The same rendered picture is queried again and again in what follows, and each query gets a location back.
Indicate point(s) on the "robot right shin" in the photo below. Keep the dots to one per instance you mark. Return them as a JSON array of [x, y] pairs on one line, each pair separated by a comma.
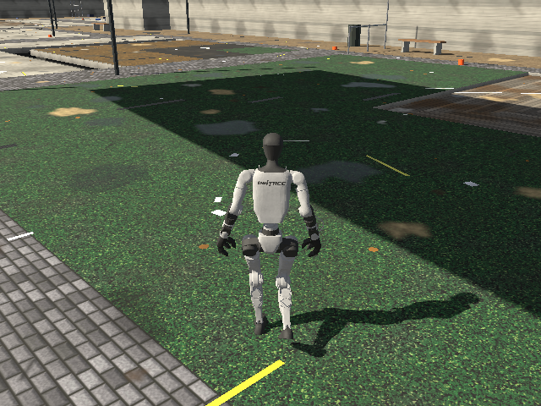
[[285, 303]]

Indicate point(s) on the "robot right foot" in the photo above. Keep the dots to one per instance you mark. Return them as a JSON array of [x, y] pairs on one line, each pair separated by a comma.
[[286, 334]]

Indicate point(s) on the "left robot hand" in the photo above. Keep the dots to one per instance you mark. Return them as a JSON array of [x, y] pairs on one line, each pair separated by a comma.
[[225, 242]]

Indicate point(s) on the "robot right forearm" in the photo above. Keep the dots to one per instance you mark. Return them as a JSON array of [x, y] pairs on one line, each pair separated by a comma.
[[311, 225]]

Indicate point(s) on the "robot left forearm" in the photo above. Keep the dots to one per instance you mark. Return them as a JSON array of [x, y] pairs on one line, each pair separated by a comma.
[[228, 223]]

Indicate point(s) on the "right robot hand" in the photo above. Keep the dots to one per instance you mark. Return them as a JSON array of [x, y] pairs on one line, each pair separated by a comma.
[[313, 243]]

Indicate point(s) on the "right robot upper arm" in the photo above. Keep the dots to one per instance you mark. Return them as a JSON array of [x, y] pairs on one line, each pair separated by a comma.
[[302, 193]]

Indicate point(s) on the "left robot upper arm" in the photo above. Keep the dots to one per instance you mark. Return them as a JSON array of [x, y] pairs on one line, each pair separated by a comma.
[[245, 177]]

